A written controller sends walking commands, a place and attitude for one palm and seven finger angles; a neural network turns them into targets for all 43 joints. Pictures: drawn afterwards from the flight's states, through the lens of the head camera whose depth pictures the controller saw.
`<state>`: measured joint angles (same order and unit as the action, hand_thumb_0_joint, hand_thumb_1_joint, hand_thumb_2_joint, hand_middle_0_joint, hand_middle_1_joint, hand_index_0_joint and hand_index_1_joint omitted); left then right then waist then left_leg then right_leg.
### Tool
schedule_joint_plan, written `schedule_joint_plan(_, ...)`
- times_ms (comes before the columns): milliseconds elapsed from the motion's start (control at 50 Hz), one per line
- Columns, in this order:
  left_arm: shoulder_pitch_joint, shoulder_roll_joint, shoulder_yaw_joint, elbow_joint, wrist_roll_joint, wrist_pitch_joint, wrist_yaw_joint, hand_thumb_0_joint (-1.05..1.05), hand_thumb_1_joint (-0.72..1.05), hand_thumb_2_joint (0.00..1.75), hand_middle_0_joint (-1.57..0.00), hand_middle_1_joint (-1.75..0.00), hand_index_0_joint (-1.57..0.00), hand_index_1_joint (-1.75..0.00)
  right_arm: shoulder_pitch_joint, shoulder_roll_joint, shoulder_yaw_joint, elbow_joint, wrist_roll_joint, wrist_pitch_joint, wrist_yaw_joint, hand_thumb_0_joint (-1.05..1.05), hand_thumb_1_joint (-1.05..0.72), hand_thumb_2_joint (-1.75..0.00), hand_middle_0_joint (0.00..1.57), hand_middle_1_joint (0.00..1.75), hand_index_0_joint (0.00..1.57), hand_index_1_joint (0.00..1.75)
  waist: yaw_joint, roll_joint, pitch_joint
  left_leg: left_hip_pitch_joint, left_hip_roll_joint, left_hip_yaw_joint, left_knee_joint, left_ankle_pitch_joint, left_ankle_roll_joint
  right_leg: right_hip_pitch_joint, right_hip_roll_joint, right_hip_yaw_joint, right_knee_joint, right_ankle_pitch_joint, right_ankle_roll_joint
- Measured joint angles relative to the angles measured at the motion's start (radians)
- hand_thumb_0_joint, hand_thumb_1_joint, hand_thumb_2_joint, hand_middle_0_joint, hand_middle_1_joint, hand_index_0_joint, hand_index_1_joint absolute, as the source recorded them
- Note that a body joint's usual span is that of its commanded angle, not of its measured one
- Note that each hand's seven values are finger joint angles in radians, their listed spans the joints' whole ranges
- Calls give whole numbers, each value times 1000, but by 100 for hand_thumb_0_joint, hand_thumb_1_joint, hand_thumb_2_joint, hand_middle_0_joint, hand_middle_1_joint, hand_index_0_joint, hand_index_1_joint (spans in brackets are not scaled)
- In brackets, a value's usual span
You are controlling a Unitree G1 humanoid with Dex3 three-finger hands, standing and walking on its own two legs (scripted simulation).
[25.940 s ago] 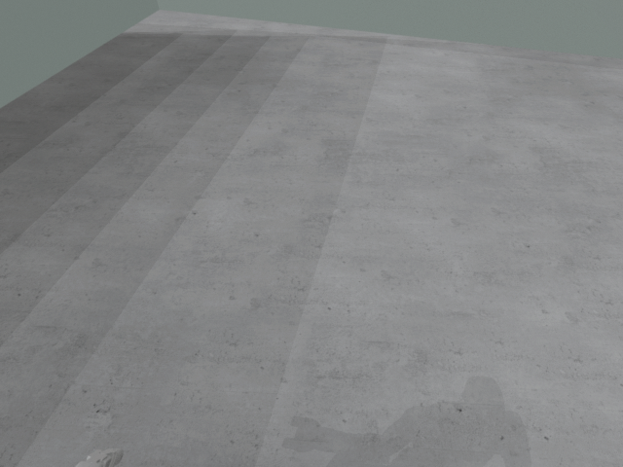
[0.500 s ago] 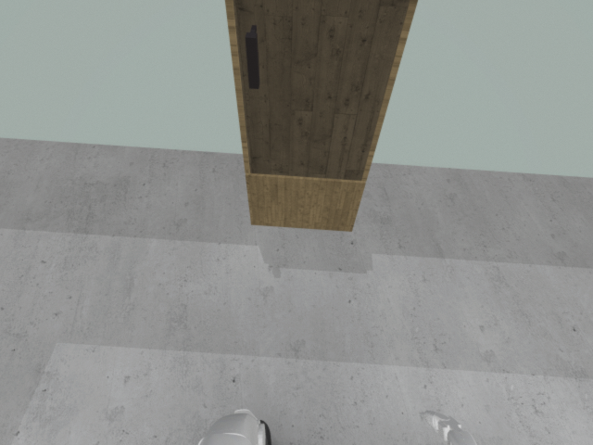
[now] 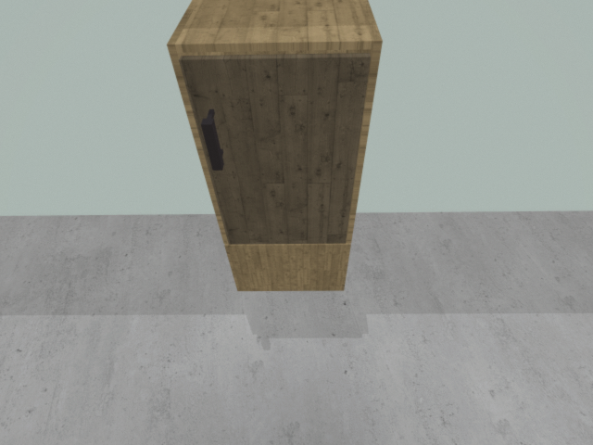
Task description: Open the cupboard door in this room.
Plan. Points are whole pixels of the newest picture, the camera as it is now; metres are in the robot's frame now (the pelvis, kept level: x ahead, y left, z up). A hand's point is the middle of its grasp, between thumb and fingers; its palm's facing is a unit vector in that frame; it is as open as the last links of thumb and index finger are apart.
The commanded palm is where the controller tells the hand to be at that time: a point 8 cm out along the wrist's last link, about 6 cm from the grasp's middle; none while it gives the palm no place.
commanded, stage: take the last steps up to it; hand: left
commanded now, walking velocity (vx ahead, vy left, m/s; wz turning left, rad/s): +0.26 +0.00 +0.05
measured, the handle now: (214, 139) +0.72 +0.21 -0.01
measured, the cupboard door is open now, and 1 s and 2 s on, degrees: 0 0 0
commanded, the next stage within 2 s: come to a stop and stand still in 0.22 s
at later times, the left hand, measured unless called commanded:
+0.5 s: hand out of the picture +0.15 +0.22 -0.18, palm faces +0.07 -0.99 -0.15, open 7.4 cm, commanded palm none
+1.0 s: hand (195, 402) +0.22 +0.18 -0.15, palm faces +0.07 -0.96 -0.27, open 7.4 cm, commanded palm none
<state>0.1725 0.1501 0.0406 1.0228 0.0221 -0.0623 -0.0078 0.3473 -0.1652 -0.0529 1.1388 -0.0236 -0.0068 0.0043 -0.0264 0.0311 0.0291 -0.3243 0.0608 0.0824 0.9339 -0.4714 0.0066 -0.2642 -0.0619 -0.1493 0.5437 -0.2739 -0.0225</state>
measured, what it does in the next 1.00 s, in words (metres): walks ahead: left foot, then right foot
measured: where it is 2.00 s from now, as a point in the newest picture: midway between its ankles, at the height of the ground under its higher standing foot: outside the picture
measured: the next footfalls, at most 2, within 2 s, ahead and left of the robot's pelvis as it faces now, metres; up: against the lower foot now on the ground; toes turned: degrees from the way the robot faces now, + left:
left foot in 0.30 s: +0.22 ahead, +0.14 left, +0.00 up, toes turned +10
right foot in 0.72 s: +0.24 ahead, -0.12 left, +0.00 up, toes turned -5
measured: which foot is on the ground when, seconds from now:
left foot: up 0.00-0.28, down 0.30-0.72, up 0.74-1.00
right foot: down 0.00-0.30, up 0.32-0.70, down 0.72-1.00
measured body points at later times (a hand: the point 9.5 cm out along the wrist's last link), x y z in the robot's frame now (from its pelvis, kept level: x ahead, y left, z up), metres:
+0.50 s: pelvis +0.16 +0.04 +0.01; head +0.20 +0.07 +0.45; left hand +0.14 +0.27 -0.16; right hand +0.25 -0.19 -0.14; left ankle +0.18 +0.14 -0.73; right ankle +0.14 -0.09 -0.68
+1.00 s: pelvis +0.15 -0.01 +0.01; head +0.18 -0.04 +0.45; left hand +0.21 +0.23 -0.13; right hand +0.20 -0.26 -0.16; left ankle +0.09 +0.14 -0.67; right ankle +0.20 -0.12 -0.73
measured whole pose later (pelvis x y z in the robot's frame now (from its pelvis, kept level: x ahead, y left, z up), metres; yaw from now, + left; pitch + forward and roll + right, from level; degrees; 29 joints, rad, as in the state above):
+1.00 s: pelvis +0.15 -0.01 +0.01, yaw +2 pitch -1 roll +2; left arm 0.16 0.16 0.04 0.98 0.03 0.01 0.02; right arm 0.19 -0.24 -0.07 1.04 -0.02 0.06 0.00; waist 0.02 0.02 0.09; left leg -0.36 0.01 0.00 0.97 -0.43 -0.05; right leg -0.31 -0.08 -0.09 0.50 -0.18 -0.02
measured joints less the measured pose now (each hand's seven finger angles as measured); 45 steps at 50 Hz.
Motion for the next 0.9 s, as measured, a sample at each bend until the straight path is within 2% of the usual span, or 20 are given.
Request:
schedule_joint_plan(40, 36, 0, 16, 9, -7, -5, 19, -1, 93, 90, -20, -29, -20, -30, -22, 2, -2, -10, -1, 2, 4, 0, -91, -90, 20, 30, 20, 30, 12, -2, 1, -77, 12, -8, 99, 57, -4, 45, 7, -8, -53, 5, 6)
schedule_joint_plan(100, 92, 12, 15, 40, -2, -6, 23, -1, 94, 90, -20, -29, -20, -30, -69, -1, -7, -38, -3, -1, 9, 0, -91, -90, 20, 30, 20, 30, 21, -4, 6, -151, 35, -6, 82, 128, -18, 105, 13, -18, -121, 10, 7)
schedule_joint_plan(200, 174, 12, 3, 101, 3, 3, 19, 0, 93, 90, -20, -29, -20, -30, -151, -25, -10, -78, 1, -6, 14, 1, -93, -90, 20, 30, 20, 30, 43, -13, 22, -168, 46, 13, -136, 196, -21, 181, 11, -30, -168, -20, 30)
schedule_joint_plan(280, 228, 10, 1, 136, -1, 18, 16, 0, 92, 90, -20, -29, -20, -30, -197, -34, 1, -105, 0, -28, 17, 0, -92, -90, 19, 30, 20, 30, 66, -32, 37, -80, 26, 38, -344, 266, -7, 214, -1, -31, -104, -102, 63)
schedule_joint_plan(300, 238, 10, 1, 143, -3, 25, 15, 0, 91, 90, -20, -29, -20, -30, -206, -33, 2, -111, -3, -40, 14, 0, -92, -90, 19, 30, 20, 30, 68, -41, 40, -65, 20, 44, -357, 282, 8, 195, -13, -23, -34, -140, 62)
schedule_joint_plan(340, 227, 15, -1, 155, -7, 43, 13, 1, 91, 90, -20, -29, -20, -30, -222, -20, 8, -120, -4, -56, 5, 0, -92, -90, 19, 30, 20, 30, 70, -66, 54, -60, 8, 62, -307, 239, 33, 104, -21, 29, 212, -237, 40)
schedule_joint_plan(380, 202, 14, -5, 158, -10, 52, 16, 1, 91, 90, -20, -29, -20, -30, -225, -9, 16, -121, -2, -57, -8, 0, -91, -90, 19, 30, 20, 30, 67, -68, 55, -28, 5, 73, -324, 217, 43, 5, -10, 59, 413, -252, 29)
schedule_joint_plan(400, 183, 14, -5, 155, -11, 54, 18, 1, 91, 90, -20, -29, -20, -30, -224, -1, 21, -117, -1, -55, -16, 0, -91, -90, 19, 30, 20, 30, 65, -69, 56, -6, 1, 76, -352, 224, 35, -30, -10, 64, 449, -239, 33)
schedule_joint_plan(480, 102, 15, -6, 108, -14, 65, 26, 1, 91, 90, -19, -29, -20, -30, -224, 21, 24, -90, 12, -43, -44, -1, -93, -90, 20, 30, 20, 30, 55, -70, 61, 69, -16, 81, -459, 260, 40, -111, -14, 85, 378, -168, 55)
schedule_joint_plan(560, 27, 29, 9, 43, -6, 92, 28, 1, 91, 90, -19, -29, -20, -30, -226, 16, 12, -83, 7, -14, -46, -2, -94, -90, 20, 30, 20, 30, 40, -68, 66, 95, -11, 80, -481, 261, 29, -173, -6, 102, 373, -138, 58)
schedule_joint_plan(620, -19, 43, 20, -1, -4, 102, 29, 0, 91, 90, -19, -29, -20, -30, -220, 11, 1, -83, -1, 5, -42, -1, -93, -90, 20, 30, 20, 30, 32, -57, 75, 95, 4, 72, -460, 247, 13, -177, 5, 105, 344, -131, 50)
schedule_joint_plan(680, -46, 50, 23, -35, -5, 98, 28, 0, 91, 90, -19, -29, -20, -30, -213, -1, -12, -85, -6, 21, -34, -1, -92, -90, 20, 30, 20, 30, 25, -36, 80, 85, 20, 64, -422, 227, -8, -129, 7, 93, 231, -96, 42)
schedule_joint_plan(720, -44, 58, 20, -53, -3, 84, 26, 0, 91, 90, -19, -29, -20, -30, -202, -9, -19, -89, -4, 29, -28, -1, -92, -90, 20, 30, 20, 30, 25, -30, 74, 66, 25, 63, -373, 201, -26, -62, -2, 81, 82, 29, 41)
schedule_joint_plan(740, -40, 61, 19, -57, 2, 74, 28, 0, 91, 90, -19, -29, -20, -30, -197, -13, -22, -91, 0, 32, -24, 0, -91, -90, 20, 30, 20, 30, 27, -30, 67, 46, 24, 61, -329, 177, -31, -50, -4, 81, 51, 23, 34)
schedule_joint_plan(760, -43, 55, 15, -55, 3, 70, 30, 0, 91, 90, -19, -29, -20, -30, -200, -25, -25, -95, 5, 38, -21, 0, -91, -90, 20, 30, 20, 30, 24, -11, 73, 22, 22, 27, -266, 99, -30, -58, 5, 75, 71, 4, 23)
schedule_joint_plan(800, -45, 40, 4, -51, 4, 69, 29, 0, 90, 90, -19, -29, -20, -30, -202, -43, -30, -102, 9, 57, -23, 0, -91, -90, 20, 30, 20, 30, 14, 11, 83, -29, -13, -40, -110, -25, -29, -62, 6, 66, 87, -7, 4)
schedule_joint_plan(820, -44, 34, 1, -51, 3, 71, 29, 0, 90, 90, -19, -29, -20, -30, -202, -50, -31, -103, 9, 63, -23, 0, -91, -90, 20, 30, 20, 30, 13, 15, 85, -51, -31, -58, -28, -40, -31, -60, 4, 65, 79, -1, -1)
schedule_joint_plan(860, -41, 21, -3, -50, 1, 76, 30, 0, 90, 90, -20, -29, -20, -30, -197, -62, -31, -103, 7, 68, -19, 0, -91, -90, 20, 30, 20, 30, 15, 18, 86, -84, -53, -76, 103, -15, -37, -53, 0, 65, 49, 23, -4)
schedule_joint_plan(900, -35, 12, -5, -50, 0, 77, 31, 0, 90, 90, -20, -29, -20, -30, -186, -70, -29, -103, 6, 70, -14, 0, -91, -90, 20, 30, 20, 30, 19, 18, 81, -94, -62, -82, 162, 23, -46, -49, -4, 63, 18, 46, -5)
